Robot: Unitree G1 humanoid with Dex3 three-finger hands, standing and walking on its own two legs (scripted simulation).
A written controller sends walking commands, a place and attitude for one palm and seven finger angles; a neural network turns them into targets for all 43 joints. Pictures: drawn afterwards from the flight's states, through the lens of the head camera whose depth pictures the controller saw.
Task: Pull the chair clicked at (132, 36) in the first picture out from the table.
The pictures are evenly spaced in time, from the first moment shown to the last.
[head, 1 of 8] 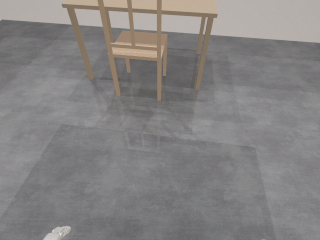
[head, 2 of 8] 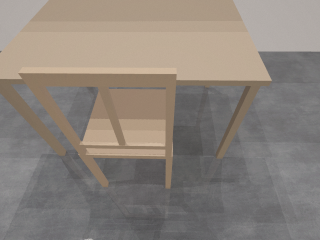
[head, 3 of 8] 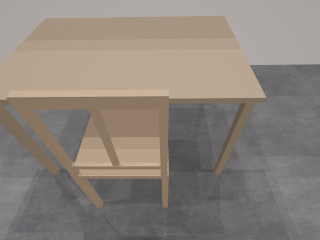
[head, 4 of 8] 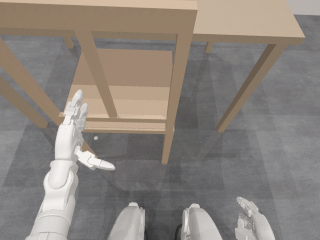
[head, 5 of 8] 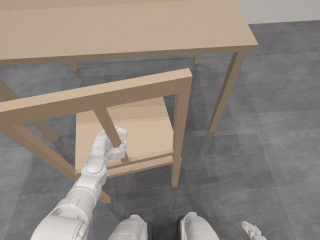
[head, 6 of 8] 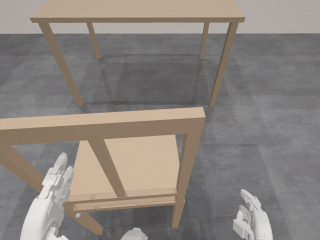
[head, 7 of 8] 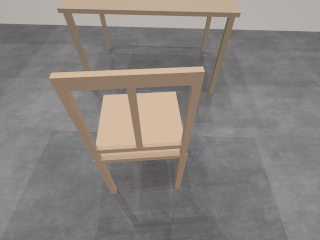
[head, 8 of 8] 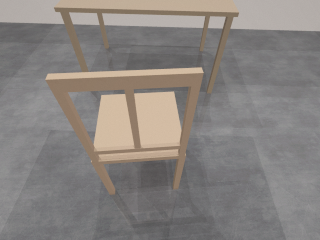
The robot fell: no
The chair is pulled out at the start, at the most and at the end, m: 0.00 0.72 0.72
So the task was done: yes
